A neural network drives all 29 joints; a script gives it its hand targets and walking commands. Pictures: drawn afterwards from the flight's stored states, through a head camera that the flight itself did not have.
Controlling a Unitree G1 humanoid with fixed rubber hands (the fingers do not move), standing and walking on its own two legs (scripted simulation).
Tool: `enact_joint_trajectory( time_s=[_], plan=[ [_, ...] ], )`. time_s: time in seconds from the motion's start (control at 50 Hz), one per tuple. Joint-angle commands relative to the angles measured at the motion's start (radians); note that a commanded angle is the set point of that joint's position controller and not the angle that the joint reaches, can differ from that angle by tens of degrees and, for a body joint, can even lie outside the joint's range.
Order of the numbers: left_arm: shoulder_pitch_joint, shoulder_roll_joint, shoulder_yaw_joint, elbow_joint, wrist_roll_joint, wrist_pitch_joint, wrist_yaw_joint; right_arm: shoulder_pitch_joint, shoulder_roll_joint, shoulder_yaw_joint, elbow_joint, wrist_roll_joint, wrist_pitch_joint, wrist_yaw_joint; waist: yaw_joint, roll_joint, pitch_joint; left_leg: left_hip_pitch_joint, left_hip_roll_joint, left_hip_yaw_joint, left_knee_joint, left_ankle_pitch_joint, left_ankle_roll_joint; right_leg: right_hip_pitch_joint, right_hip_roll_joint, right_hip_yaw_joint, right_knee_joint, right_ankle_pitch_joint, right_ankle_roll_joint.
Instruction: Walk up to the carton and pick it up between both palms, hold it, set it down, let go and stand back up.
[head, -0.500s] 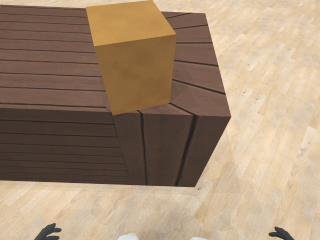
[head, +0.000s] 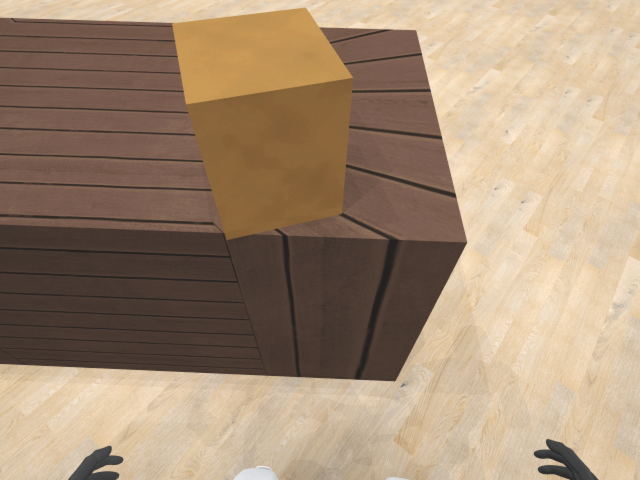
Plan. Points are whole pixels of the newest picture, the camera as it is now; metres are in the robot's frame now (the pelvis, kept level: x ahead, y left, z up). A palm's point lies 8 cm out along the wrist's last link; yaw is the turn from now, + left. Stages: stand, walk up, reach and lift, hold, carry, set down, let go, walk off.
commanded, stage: walk up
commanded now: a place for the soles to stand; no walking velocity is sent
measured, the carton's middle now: (264, 127) +0.60 +0.09 +0.09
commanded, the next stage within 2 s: none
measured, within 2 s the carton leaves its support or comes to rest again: neither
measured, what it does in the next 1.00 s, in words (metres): lifts its left foot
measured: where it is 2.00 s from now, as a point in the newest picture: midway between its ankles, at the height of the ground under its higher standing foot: outside the picture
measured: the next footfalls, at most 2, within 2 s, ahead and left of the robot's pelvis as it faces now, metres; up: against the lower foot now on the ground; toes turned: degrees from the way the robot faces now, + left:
left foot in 1.10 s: +0.21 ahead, +0.20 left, +0.00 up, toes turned -1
right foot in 1.46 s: +0.21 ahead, -0.07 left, +0.00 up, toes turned -6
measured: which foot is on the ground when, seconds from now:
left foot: down 0.00-0.84, up 0.86-1.00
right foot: down 0.00-1.00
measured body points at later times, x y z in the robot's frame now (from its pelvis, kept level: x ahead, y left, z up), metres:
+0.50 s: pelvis +0.00 +0.00 +0.00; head +0.04 +0.01 +0.45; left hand +0.12 +0.32 -0.10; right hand +0.11 -0.32 -0.10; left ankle +0.04 +0.15 -0.72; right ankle -0.01 -0.10 -0.72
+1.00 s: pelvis +0.03 +0.02 +0.00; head +0.05 +0.02 +0.45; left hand +0.11 +0.34 -0.09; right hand +0.15 -0.30 -0.09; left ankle +0.08 +0.19 -0.68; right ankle -0.01 -0.10 -0.72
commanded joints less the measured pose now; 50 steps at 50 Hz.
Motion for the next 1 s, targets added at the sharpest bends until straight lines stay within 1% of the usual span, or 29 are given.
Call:
enact_joint_trajectory(
  time_s=[0.0,0.04,0.06,0.12,0.14,0.16,0.18,0.22,0.26,0.28,0.3,0.32,0.34,0.36,0.42,0.46,0.5,0.52,0.6,0.62,0.66,0.7,0.76,0.8,0.82,0.84,0.9,0.96,0.98],
  plan=[
    [-0.061,0.200,0.100,-0.046,-0.011,-0.012,-0.002,0.118,-0.220,-0.047,0.003,0.000,-0.035,-0.013,-0.014,0.003,-0.184,0.201,0.047,-0.031,-0.217,0.368,0.061,-0.006,-0.090,0.070,0.061,0.310,-0.053],
    [-0.059,0.161,0.091,-0.043,-0.028,0.007,-0.003,0.074,-0.311,-0.055,-0.020,-0.006,-0.044,-0.021,-0.005,0.210,-0.176,0.170,0.235,-0.461,-0.295,0.395,0.225,-0.140,0.061,0.139,0.143,-0.210,0.009],
    [-0.083,0.168,0.093,-0.038,-0.024,0.006,0.001,0.039,-0.291,-0.051,-0.024,-0.006,-0.043,-0.021,0.002,0.159,-0.125,0.103,0.241,-0.486,-0.322,0.315,0.243,-0.101,0.053,0.163,0.103,-0.233,0.009],
    [0.044,0.212,0.108,0.030,-0.006,-0.034,0.003,-0.077,-0.219,-0.024,-0.054,0.014,-0.024,-0.018,0.077,0.043,-0.165,-0.058,0.087,-0.162,-0.095,0.486,0.100,0.192,-0.022,0.199,-0.222,0.105,-0.040],
    [0.049,0.254,0.118,0.023,0.006,-0.042,0.008,-0.067,-0.164,-0.015,-0.065,0.029,-0.019,-0.014,0.069,-0.059,-0.172,-0.146,0.007,-0.035,0.042,0.381,0.037,0.249,-0.157,0.311,-0.298,0.170,-0.093],
    [0.024,0.272,0.117,0.017,0.002,-0.043,0.006,-0.045,-0.157,-0.012,-0.061,0.025,-0.009,-0.018,0.064,-0.146,-0.136,-0.177,-0.019,0.055,0.112,-0.003,0.011,0.187,-0.305,0.371,-0.359,0.263,-0.170],
    [-0.021,0.293,0.125,0.006,0.010,-0.043,0.003,-0.027,-0.182,-0.023,-0.060,0.015,-0.005,-0.019,0.028,-0.112,-0.102,-0.168,0.021,0.072,0.179,-0.190,0.007,0.124,-0.373,0.402,-0.359,0.285,-0.232],
    [-0.071,0.275,0.120,-0.008,0.011,-0.037,0.001,0.017,-0.197,-0.028,-0.033,0.019,-0.009,-0.008,-0.001,-0.121,-0.063,-0.078,0.047,0.129,0.068,-0.139,0.010,0.067,-0.282,0.225,-0.274,0.370,-0.175],
    [-0.105,0.255,0.112,-0.016,0.001,-0.021,0.004,0.104,-0.172,-0.034,0.009,0.015,-0.026,-0.003,-0.035,-0.117,-0.111,0.058,-0.007,0.175,-0.125,0.181,0.027,0.067,-0.174,0.085,-0.103,0.495,-0.108],
    [-0.090,0.230,0.107,-0.029,-0.005,-0.016,0.003,0.126,-0.198,-0.048,0.023,0.004,-0.028,-0.008,-0.032,-0.071,-0.143,0.129,-0.008,0.136,-0.150,0.260,0.038,0.043,-0.145,0.068,-0.020,0.433,-0.084],
    [-0.078,0.195,0.098,-0.039,-0.012,-0.010,0.003,0.118,-0.245,-0.057,0.021,0.002,-0.033,-0.017,-0.023,0.063,-0.182,0.179,0.049,-0.044,-0.209,0.380,0.078,-0.016,-0.078,0.072,0.081,0.266,-0.055],
    [-0.075,0.167,0.092,-0.053,-0.014,-0.002,-0.004,0.082,-0.292,-0.065,-0.014,-0.015,-0.038,-0.022,-0.004,0.188,-0.167,0.158,0.186,-0.368,-0.286,0.350,0.146,-0.110,0.033,0.079,0.148,-0.004,-0.003],
    [-0.072,0.180,0.094,-0.040,-0.025,0.010,-0.002,0.072,-0.314,-0.058,-0.020,-0.004,-0.040,-0.019,-0.010,0.186,-0.167,0.137,0.232,-0.486,-0.341,0.232,0.229,-0.128,0.066,0.155,0.158,-0.243,0.000],
    [-0.084,0.172,0.092,-0.017,-0.022,0.011,-0.003,0.036,-0.297,-0.054,-0.021,-0.011,-0.042,-0.021,0.002,0.174,-0.114,0.085,0.238,-0.513,-0.352,0.181,0.224,-0.113,0.044,0.177,0.135,-0.278,0.005],
    [0.000,0.174,0.101,0.031,-0.020,-0.016,-0.004,-0.036,-0.264,-0.038,-0.035,-0.001,-0.030,-0.020,0.057,0.141,-0.112,-0.002,0.167,-0.359,-0.271,0.315,0.160,0.046,0.049,0.135,-0.129,-0.044,-0.008],
    [0.050,0.239,0.118,0.046,0.003,-0.038,0.002,-0.079,-0.186,-0.019,-0.052,0.021,-0.021,-0.013,0.074,0.007,-0.155,-0.100,0.045,-0.102,-0.051,0.373,0.046,0.206,-0.085,0.254,-0.290,0.082,-0.062],
    [-0.009,0.282,0.119,0.029,0.008,-0.043,0.002,-0.032,-0.165,-0.018,-0.036,0.019,-0.005,-0.018,0.049,-0.145,-0.120,-0.156,-0.005,0.045,0.129,-0.097,0.003,0.162,-0.329,0.397,-0.391,0.164,-0.187],
    [-0.050,0.295,0.118,0.029,0.012,-0.041,0.001,-0.027,-0.190,-0.028,-0.025,0.016,-0.007,-0.017,0.022,-0.113,-0.067,-0.156,0.024,0.056,0.155,-0.176,0.004,0.096,-0.365,0.407,-0.376,0.233,-0.222],
    [-0.120,0.244,0.105,-0.008,-0.005,-0.024,0.002,0.109,-0.172,-0.034,0.032,0.016,-0.030,-0.005,-0.040,-0.129,-0.131,0.096,0.001,0.138,-0.137,0.267,0.034,0.062,-0.140,0.070,-0.075,0.486,-0.080],
    [-0.094,0.214,0.101,-0.019,-0.013,-0.015,0.005,0.118,-0.210,-0.050,0.030,0.004,-0.031,-0.009,-0.027,-0.027,-0.165,0.149,0.007,0.075,-0.152,0.433,0.049,0.037,-0.096,0.047,0.012,0.395,-0.063],
    [-0.049,0.175,0.093,-0.020,-0.024,-0.001,0.000,0.057,-0.304,-0.050,-0.014,-0.011,-0.038,-0.020,0.009,0.168,-0.195,0.158,0.201,-0.377,-0.231,0.451,0.196,-0.090,0.045,0.104,0.137,0.011,0.009],
    [-0.078,0.163,0.091,-0.003,-0.027,0.002,0.000,0.014,-0.292,-0.038,-0.004,-0.004,-0.040,-0.023,0.016,0.173,-0.136,0.077,0.216,-0.445,-0.290,0.331,0.219,-0.056,0.057,0.150,0.029,-0.209,-0.003],
    [-0.017,0.197,0.098,0.050,-0.009,-0.026,0.001,-0.093,-0.228,-0.024,-0.028,0.014,-0.023,-0.019,0.060,0.071,-0.136,-0.080,0.097,-0.194,-0.160,0.414,0.095,0.155,-0.014,0.171,-0.167,0.102,-0.041],
    [0.026,0.267,0.115,0.049,0.002,-0.035,0.003,-0.083,-0.165,-0.009,-0.024,0.023,-0.014,-0.018,0.067,-0.088,-0.165,-0.113,0.003,0.035,0.037,0.245,0.026,0.193,-0.218,0.305,-0.307,0.178,-0.134],
    [0.198,0.368,0.163,0.072,-0.001,-0.068,0.002,-0.092,-0.208,-0.046,-0.108,-0.022,-0.007,0.027,0.104,-0.093,-0.171,-0.351,0.002,0.072,0.227,-0.128,0.042,0.381,-0.346,0.490,-0.411,-0.055,-0.199],
    [0.222,0.403,0.178,0.081,0.004,-0.084,0.006,-0.119,-0.206,-0.046,-0.106,-0.036,-0.001,0.040,0.126,-0.099,-0.110,-0.486,0.041,0.027,0.308,-0.150,0.038,0.428,-0.418,0.570,-0.486,-0.219,-0.225],
    [0.082,0.341,0.174,0.016,0.001,-0.098,0.009,-0.087,-0.236,-0.061,-0.086,-0.013,-0.009,0.066,0.068,-0.006,0.035,-0.435,0.100,-0.010,0.245,0.005,-0.007,0.295,-0.329,0.384,-0.502,-0.178,-0.179],
    [0.041,0.348,0.167,-0.006,0.008,-0.105,0.000,-0.021,-0.212,-0.061,-0.073,-0.005,-0.011,0.092,0.029,-0.136,0.000,-0.231,0.113,0.095,0.086,0.046,-0.008,0.214,-0.262,0.188,-0.401,0.161,-0.165],
    [0.052,0.351,0.170,-0.011,0.010,-0.103,-0.003,-0.035,-0.199,-0.065,-0.075,0.000,-0.010,0.095,0.032,-0.100,-0.019,-0.135,0.103,0.153,0.049,0.064,-0.002,0.151,-0.250,0.151,-0.384,0.155,-0.154]
  ],
)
